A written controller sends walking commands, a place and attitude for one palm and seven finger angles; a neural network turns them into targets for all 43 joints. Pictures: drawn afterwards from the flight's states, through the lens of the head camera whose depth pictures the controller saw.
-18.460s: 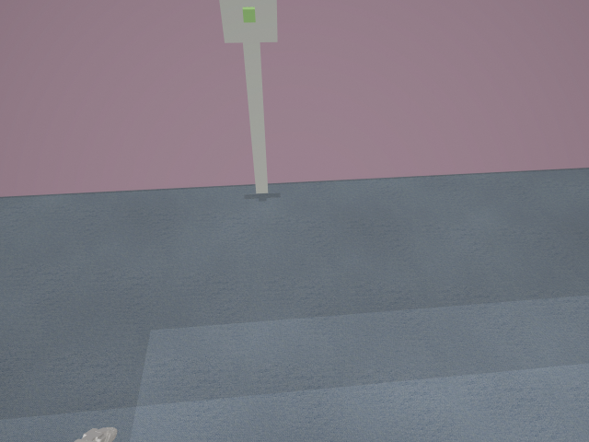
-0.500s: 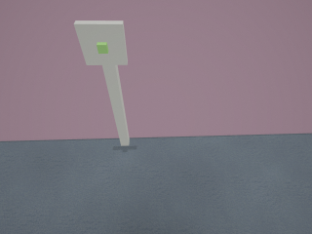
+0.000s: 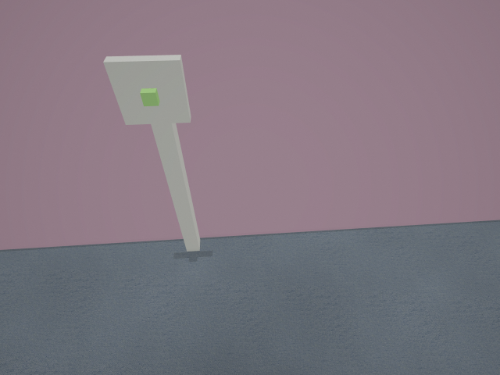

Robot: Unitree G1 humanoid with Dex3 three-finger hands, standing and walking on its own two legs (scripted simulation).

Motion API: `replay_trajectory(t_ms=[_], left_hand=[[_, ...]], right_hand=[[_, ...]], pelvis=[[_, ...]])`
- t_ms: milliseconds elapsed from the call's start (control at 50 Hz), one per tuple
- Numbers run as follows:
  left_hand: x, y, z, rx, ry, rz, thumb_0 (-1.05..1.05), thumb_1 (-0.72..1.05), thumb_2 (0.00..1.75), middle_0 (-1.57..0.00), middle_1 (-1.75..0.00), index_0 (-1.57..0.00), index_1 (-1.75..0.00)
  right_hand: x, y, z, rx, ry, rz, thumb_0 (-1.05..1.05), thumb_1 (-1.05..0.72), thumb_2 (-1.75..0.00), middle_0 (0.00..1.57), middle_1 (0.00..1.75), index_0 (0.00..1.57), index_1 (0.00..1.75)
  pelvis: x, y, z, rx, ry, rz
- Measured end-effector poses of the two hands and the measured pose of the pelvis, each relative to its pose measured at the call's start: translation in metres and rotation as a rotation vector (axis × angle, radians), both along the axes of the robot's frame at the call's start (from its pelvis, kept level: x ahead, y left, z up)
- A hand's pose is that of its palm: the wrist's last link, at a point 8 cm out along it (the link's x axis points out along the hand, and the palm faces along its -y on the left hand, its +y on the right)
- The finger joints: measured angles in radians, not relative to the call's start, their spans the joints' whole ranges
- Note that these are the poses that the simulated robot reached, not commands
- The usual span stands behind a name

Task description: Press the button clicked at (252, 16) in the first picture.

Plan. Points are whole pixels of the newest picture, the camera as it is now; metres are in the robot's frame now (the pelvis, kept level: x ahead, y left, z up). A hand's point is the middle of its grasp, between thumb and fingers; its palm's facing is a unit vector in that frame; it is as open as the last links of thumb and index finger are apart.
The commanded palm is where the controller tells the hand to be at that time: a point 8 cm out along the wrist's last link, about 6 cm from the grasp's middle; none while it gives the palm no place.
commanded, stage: let the arm hang, fingers relaxed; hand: left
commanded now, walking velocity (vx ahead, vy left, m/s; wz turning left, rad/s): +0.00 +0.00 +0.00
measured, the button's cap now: (150, 96) +0.74 +0.29 +0.06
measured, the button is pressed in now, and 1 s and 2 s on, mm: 0 0 0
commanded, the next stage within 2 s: stand and wait in 0.04 s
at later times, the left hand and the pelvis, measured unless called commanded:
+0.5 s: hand out of the picture +0.03 +0.21 -0.17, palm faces +0.00 -0.96 -0.29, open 7.4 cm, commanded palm none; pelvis +0.00 -0.01 +0.00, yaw -1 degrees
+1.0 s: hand out of the picture +0.06 +0.23 -0.16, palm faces -0.03 -0.95 -0.30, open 7.4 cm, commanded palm none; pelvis +0.01 +0.00 +0.00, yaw -1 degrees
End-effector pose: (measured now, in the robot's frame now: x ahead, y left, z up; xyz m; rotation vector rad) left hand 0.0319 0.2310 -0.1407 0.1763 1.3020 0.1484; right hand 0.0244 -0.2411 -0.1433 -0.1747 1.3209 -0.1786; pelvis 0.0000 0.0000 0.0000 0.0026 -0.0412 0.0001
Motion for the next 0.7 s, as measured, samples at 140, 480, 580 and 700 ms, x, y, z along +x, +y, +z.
replay_trajectory(t_ms=[140,480,580,700], left_hand=[[0.007,0.005,0.003,0.022,0.001,-0.002,0.00,0.91,0.90,-0.20,-0.30,-0.20,-0.30],[-0.008,0.026,0.009,0.077,0.055,0.004,0.01,0.91,0.90,-0.20,-0.30,-0.20,-0.30],[-0.005,0.027,0.010,0.076,0.049,-0.003,0.01,0.91,0.90,-0.20,-0.30,-0.20,-0.30],[0.003,0.029,0.011,0.075,0.032,-0.014,0.01,0.91,0.90,-0.20,-0.30,-0.20,-0.30]], right_hand=[[0.000,-0.010,0.002,-0.014,0.010,-0.005,0.01,-0.91,-0.90,0.20,0.30,0.20,0.30],[0.004,-0.026,0.005,-0.039,0.022,0.002,0.01,-0.91,-0.90,0.20,0.30,0.20,0.30],[0.010,-0.029,0.007,-0.048,0.008,0.008,0.01,-0.91,-0.90,0.20,0.30,0.20,0.30],[0.016,-0.031,0.010,-0.057,-0.010,0.012,0.01,-0.91,-0.90,0.20,0.30,0.20,0.30]], pelvis=[[0.003,-0.005,0.001,-0.001,0.000,-0.003],[0.003,-0.007,0.002,-0.003,-0.007,-0.012],[0.003,-0.006,0.003,-0.003,-0.007,-0.014],[0.002,-0.005,0.003,-0.003,-0.006,-0.016]])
